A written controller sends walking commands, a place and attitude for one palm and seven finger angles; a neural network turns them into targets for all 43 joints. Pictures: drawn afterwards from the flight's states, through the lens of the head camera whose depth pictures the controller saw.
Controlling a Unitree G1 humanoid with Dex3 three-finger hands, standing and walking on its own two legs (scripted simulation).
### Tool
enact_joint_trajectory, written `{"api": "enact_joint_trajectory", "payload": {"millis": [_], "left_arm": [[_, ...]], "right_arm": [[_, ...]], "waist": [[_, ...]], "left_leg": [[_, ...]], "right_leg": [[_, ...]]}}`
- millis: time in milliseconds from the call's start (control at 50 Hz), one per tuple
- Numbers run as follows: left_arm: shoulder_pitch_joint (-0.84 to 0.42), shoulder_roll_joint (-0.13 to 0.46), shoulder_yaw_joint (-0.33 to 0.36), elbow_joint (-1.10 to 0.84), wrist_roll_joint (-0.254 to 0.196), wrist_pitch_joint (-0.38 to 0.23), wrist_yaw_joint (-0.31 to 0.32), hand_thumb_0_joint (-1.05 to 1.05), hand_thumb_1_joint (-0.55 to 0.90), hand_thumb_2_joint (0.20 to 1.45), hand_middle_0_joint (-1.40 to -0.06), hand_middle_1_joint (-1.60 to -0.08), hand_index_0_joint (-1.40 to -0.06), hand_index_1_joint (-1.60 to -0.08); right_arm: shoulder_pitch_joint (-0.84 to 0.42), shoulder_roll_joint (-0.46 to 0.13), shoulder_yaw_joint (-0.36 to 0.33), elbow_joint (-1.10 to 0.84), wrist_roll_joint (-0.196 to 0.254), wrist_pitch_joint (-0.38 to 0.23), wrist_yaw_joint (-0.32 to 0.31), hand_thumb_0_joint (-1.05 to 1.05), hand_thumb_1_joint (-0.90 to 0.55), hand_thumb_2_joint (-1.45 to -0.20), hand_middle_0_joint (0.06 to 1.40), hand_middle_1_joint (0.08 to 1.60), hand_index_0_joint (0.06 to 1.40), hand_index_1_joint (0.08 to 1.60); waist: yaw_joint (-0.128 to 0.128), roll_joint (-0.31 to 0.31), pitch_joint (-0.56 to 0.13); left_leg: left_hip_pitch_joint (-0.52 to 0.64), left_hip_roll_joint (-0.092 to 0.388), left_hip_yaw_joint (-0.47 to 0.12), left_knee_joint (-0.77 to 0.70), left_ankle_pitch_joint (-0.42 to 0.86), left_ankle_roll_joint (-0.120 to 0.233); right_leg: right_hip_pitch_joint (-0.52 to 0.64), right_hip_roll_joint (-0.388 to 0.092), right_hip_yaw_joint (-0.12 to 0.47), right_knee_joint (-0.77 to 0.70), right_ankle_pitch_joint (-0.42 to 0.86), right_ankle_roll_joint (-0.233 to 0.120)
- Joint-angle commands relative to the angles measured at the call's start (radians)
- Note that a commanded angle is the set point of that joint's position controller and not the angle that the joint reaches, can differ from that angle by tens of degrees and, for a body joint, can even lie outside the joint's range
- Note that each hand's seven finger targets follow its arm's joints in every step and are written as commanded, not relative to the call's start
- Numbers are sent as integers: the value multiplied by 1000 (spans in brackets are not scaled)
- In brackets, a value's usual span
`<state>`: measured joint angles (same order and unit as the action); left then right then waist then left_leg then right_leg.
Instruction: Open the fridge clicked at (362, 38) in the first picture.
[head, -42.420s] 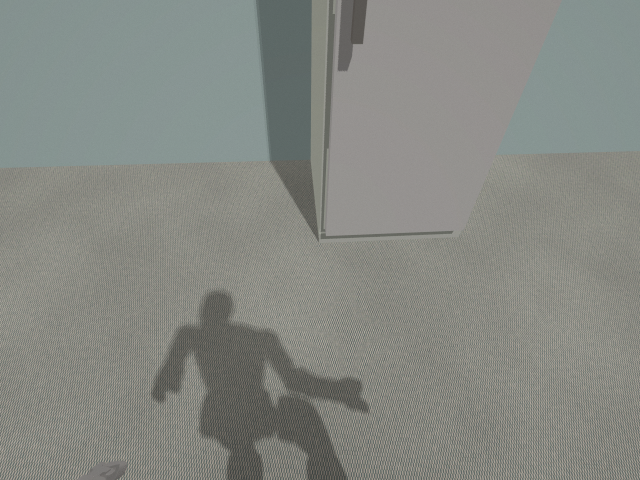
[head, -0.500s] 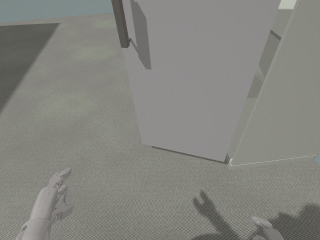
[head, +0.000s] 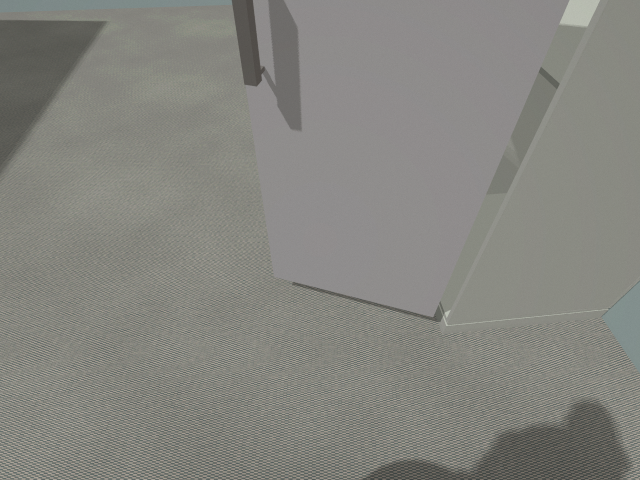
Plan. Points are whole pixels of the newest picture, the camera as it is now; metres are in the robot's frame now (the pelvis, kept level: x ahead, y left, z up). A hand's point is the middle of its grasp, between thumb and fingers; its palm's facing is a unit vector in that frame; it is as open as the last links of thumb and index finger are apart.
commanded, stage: let the arm hang, fingers relaxed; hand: left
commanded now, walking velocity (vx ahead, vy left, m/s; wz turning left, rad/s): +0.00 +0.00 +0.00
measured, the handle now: (250, 19) +0.85 +0.18 +0.21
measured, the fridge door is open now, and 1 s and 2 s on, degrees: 67 67 67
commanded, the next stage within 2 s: look to check the result in 0.46 s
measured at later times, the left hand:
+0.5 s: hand out of the picture +0.04 +0.19 -0.17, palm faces -0.03 -0.98 -0.21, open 7.4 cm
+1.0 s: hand out of the picture +0.05 +0.22 -0.16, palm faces -0.04 -0.96 -0.29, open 7.4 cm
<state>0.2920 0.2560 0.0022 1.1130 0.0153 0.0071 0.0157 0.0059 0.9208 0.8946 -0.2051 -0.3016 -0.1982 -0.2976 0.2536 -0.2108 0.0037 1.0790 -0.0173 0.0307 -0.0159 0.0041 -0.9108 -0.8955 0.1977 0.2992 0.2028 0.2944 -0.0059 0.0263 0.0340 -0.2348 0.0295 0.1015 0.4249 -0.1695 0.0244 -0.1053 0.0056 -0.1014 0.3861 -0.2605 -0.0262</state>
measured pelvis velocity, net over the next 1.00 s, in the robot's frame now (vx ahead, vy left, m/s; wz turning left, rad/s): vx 0.02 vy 0.00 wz -0.02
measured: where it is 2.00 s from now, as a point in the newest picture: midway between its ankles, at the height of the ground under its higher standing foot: outside the picture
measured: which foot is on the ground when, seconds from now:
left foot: down 0.00-1.00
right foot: down 0.00-1.00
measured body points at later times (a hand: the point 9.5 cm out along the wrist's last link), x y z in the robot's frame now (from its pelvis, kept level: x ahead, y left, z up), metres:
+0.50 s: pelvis +0.01 +0.01 +0.00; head +0.01 +0.01 +0.45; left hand +0.04 +0.24 -0.16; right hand +0.02 -0.24 -0.15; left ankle +0.04 +0.10 -0.74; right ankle -0.03 -0.10 -0.74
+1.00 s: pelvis +0.02 +0.00 +0.00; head +0.03 -0.01 +0.45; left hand +0.05 +0.27 -0.14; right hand +0.06 -0.27 -0.15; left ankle +0.04 +0.10 -0.74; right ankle -0.03 -0.10 -0.74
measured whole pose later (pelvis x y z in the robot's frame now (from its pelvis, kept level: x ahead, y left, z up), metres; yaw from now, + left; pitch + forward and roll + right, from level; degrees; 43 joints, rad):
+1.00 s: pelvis +0.02 +0.00 +0.00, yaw -1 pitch -1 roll +0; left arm 0.20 0.26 0.00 1.16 0.02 -0.02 0.01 0.01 0.91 0.89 -0.20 -0.30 -0.20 -0.30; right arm 0.17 -0.25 -0.01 1.14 -0.02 0.01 -0.02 0.00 -0.91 -0.90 0.20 0.30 0.20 0.29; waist -0.01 0.01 0.03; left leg -0.17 0.02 0.12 0.33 -0.15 0.02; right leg -0.05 0.00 -0.08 0.32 -0.25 -0.02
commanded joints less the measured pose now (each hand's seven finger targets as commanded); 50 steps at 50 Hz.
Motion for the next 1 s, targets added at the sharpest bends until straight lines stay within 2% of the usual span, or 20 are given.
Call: {"api": "enact_joint_trajectory", "payload": {"millis": [0,80,220,260,400,480,620,680,920,980], "left_arm": [[-27,114,14,-28,-2,-24,9,0,900,900,-200,-300,-200,-300],[-28,111,13,-12,-2,-27,11,0,900,900,-200,-300,-200,-300],[-36,106,14,-5,-2,-31,13,0,900,900,-200,-300,-200,-300],[-30,112,16,-5,-1,-33,14,0,900,900,-200,-300,-200,-300],[-37,91,15,3,-2,-31,14,0,900,900,-200,-300,-200,-300],[-39,97,19,4,-1,-35,14,0,900,900,-200,-300,-200,-300],[-45,102,20,9,-2,-35,13,0,900,900,-200,-300,-200,-300],[-45,116,22,8,-1,-39,13,0,900,900,-200,-300,-200,-300],[-89,167,26,1,-1,-45,10,0,900,900,-200,-300,-200,-300],[-104,186,29,-3,0,-48,10,0,900,900,-200,-300,-200,-300]], "right_arm": [[4,-143,-30,-22,-1,-25,-7,0,-900,-900,200,300,200,300],[0,-132,-29,-4,-2,-28,-6,0,-900,-900,200,300,200,300],[-11,-124,-23,15,-1,-38,-8,0,-900,-900,200,300,200,300],[-15,-126,-25,14,1,-41,-8,0,-900,-900,200,300,200,300],[-17,-114,-22,25,-2,-41,-11,0,-900,-900,200,300,200,300],[-16,-128,-26,22,-1,-44,-12,0,-900,-900,200,300,200,300],[-22,-140,-30,23,0,-44,-14,0,-900,-900,200,300,200,300],[-28,-150,-32,22,1,-46,-14,0,-900,-900,200,300,200,300],[-79,-202,-39,15,2,-46,-11,0,-900,-900,200,300,200,300],[-94,-215,-41,12,3,-48,-10,0,-900,-900,200,300,200,300]], "waist": [[-5,-49,38],[-2,-60,27],[1,-16,-2],[5,-19,-13],[0,5,14],[-1,2,-6],[-3,-11,2],[-2,-16,-18],[-6,-39,-26],[-5,-24,-33]], "left_leg": [[39,105,-131,-115,-43,5],[53,104,-123,-122,-16,5],[69,109,-122,-130,84,6],[83,110,-119,-123,121,7],[79,105,-119,-137,93,1],[92,108,-118,-134,112,3],[100,108,-120,-136,104,4],[116,111,-118,-128,138,7],[137,117,-121,-129,151,6],[143,118,-119,-128,170,6]], "right_leg": [[-108,-126,131,-124,-13,-27],[-101,-130,131,-123,9,-22],[-58,-130,130,-104,104,-15],[-49,-132,126,-104,137,-15],[-54,-131,129,-117,111,-15],[-38,-133,128,-119,128,-17],[-44,-131,128,-125,120,-18],[-34,-136,129,-124,161,-20],[-27,-144,135,-136,208,-21],[-16,-149,136,-136,240,-22]]}}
